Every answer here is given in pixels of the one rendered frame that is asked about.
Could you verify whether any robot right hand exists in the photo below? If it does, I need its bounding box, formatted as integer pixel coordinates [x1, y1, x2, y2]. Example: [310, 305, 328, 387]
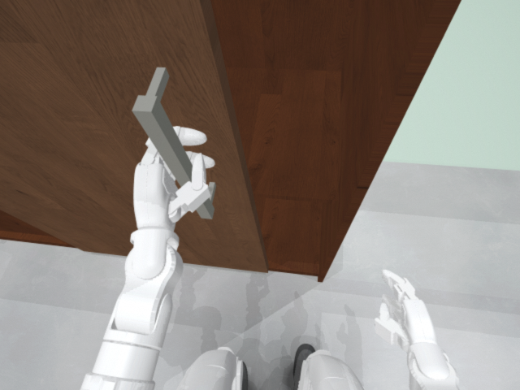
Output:
[375, 270, 438, 353]

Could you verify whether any robot left hand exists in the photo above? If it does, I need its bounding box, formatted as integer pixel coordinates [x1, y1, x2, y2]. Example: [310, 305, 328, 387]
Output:
[133, 126, 215, 231]

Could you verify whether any wardrobe door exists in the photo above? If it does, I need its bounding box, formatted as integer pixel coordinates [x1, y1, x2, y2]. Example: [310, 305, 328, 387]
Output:
[0, 210, 51, 236]
[0, 0, 269, 273]

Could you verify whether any robot left shin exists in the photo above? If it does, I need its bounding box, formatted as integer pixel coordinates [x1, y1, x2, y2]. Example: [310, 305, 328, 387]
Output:
[218, 347, 235, 355]

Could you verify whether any robot right forearm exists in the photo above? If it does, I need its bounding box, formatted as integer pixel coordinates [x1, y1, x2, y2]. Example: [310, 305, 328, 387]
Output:
[407, 342, 460, 390]

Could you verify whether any handle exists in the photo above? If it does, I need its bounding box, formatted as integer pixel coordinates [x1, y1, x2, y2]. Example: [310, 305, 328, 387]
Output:
[132, 67, 216, 219]

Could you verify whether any robot left forearm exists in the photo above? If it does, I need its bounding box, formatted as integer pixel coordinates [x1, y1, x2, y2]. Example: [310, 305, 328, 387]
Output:
[80, 227, 184, 390]

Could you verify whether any left robot thigh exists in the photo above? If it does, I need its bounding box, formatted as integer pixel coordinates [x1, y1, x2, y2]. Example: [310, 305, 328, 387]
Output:
[176, 349, 243, 390]

